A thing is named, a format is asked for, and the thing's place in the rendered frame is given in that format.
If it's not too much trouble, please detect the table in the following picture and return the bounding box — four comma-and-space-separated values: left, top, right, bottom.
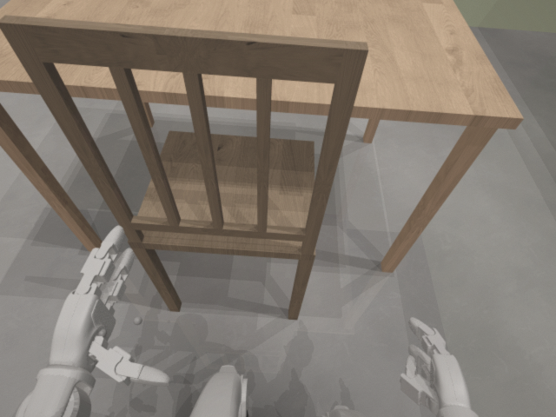
0, 0, 524, 273

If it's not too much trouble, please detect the robot left shin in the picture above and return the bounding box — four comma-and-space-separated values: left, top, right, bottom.
219, 365, 237, 373

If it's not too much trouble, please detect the robot left forearm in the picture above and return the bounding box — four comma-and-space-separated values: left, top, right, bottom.
16, 365, 96, 417

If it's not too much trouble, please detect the robot left thigh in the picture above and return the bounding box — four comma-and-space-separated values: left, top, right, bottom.
189, 372, 248, 417

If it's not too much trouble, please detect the left robot hand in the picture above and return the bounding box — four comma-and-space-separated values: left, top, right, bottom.
49, 225, 170, 387

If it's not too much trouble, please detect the chair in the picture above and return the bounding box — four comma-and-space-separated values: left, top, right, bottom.
0, 15, 368, 320

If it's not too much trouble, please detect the right robot hand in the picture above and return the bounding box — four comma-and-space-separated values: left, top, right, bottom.
400, 317, 472, 417

